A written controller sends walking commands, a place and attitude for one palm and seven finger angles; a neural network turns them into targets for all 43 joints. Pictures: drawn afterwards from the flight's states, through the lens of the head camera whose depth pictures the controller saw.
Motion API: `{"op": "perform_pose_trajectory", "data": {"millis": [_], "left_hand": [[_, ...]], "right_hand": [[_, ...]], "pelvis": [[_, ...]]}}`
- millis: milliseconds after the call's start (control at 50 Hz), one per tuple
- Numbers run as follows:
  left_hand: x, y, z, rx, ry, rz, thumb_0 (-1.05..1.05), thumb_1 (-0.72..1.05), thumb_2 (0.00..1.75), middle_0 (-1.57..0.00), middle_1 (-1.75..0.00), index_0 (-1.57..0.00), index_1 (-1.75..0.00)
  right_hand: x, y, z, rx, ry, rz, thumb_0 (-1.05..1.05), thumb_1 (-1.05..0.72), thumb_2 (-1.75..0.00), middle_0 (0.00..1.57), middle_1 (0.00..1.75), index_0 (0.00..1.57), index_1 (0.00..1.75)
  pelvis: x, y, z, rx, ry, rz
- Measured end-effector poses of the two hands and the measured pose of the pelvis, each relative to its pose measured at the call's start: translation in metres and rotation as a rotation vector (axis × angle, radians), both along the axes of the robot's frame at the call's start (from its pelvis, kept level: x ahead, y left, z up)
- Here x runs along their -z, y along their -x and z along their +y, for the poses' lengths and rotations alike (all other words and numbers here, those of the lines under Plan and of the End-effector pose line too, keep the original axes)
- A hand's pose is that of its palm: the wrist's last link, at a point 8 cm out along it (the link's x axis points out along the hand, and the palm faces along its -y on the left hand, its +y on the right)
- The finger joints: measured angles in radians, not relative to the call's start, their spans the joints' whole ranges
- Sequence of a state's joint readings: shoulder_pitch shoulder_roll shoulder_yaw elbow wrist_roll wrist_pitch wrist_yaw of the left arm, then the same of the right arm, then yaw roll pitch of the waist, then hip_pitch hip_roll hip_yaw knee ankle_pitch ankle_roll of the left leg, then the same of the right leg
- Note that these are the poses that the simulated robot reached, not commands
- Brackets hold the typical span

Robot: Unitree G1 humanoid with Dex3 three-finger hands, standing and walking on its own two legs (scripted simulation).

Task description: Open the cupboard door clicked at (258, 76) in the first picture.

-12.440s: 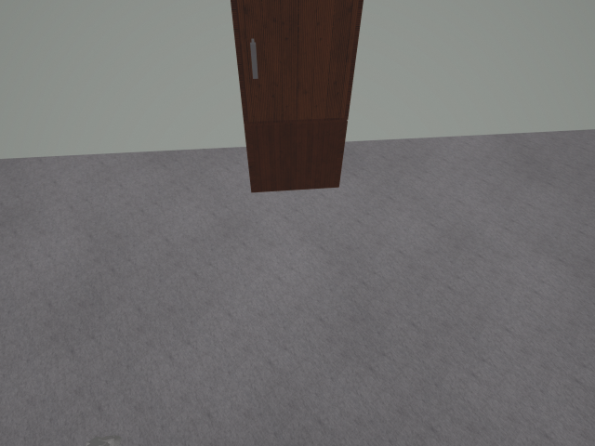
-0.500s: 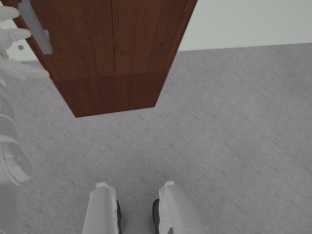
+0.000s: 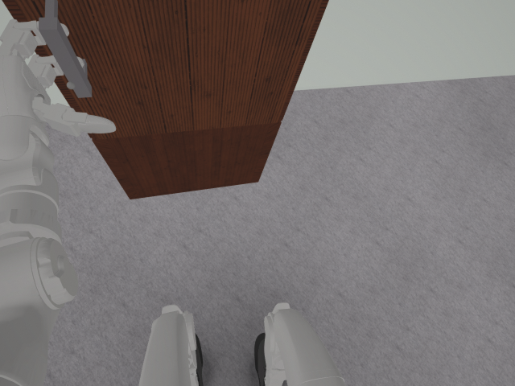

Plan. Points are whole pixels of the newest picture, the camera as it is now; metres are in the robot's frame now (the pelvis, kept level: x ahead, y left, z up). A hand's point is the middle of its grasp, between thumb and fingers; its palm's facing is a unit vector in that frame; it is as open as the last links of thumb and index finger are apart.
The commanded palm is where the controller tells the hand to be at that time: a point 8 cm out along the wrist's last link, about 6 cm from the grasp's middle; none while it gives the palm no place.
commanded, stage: slide the fingers in behind the handle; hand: left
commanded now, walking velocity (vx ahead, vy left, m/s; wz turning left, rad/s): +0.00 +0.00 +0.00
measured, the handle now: (68, 50) +0.58 +0.23 +0.06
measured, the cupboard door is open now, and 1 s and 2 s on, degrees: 0 0 4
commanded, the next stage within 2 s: close the thumb around the handle in 0.80 s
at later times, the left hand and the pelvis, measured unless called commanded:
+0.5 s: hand (93, 82) +0.54 +0.20 +0.05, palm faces +0.13 -0.99 +0.00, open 14.0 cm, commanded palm +0.51 +0.23 +0.05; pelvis +0.00 -0.01 +0.00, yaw +0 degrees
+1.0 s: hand (93, 81) +0.54 +0.20 +0.05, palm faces +0.14 -0.99 -0.01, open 13.8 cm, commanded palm +0.51 +0.23 +0.05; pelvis +0.00 -0.01 +0.00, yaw +0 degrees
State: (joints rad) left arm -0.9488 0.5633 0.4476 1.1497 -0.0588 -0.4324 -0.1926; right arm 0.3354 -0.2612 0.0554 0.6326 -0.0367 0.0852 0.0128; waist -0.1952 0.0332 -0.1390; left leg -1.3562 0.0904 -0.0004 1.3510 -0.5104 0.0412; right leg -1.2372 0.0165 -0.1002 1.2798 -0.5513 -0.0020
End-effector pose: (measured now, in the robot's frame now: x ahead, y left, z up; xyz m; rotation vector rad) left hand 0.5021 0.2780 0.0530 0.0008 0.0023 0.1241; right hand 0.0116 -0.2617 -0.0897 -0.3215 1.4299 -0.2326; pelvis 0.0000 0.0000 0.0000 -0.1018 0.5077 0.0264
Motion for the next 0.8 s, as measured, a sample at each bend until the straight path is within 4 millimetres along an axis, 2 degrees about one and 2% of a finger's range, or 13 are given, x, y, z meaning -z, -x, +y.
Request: {"op": "perform_pose_trajectory", "data": {"millis": [480, 800], "left_hand": [[0.001, -0.006, -0.027, -0.007, -0.001, -0.009, -0.01, -0.50, 0.30, -0.30, -1.20, -0.30, -1.20], [-0.002, -0.005, -0.028, -0.017, -0.010, -0.003, -0.01, -0.50, 0.30, -0.30, -1.20, -0.30, -1.20]], "right_hand": [[0.004, 0.003, -0.005, 0.014, -0.020, 0.011, 0.01, -0.91, -0.90, 0.21, 0.30, 0.21, 0.30], [0.003, 0.002, -0.004, 0.016, -0.030, 0.003, 0.00, -0.91, -0.90, 0.21, 0.30, 0.21, 0.30]], "pelvis": [[0.001, -0.002, -0.007, 0.003, -0.010, 0.000], [-0.001, -0.003, -0.008, 0.004, -0.013, -0.006]]}}
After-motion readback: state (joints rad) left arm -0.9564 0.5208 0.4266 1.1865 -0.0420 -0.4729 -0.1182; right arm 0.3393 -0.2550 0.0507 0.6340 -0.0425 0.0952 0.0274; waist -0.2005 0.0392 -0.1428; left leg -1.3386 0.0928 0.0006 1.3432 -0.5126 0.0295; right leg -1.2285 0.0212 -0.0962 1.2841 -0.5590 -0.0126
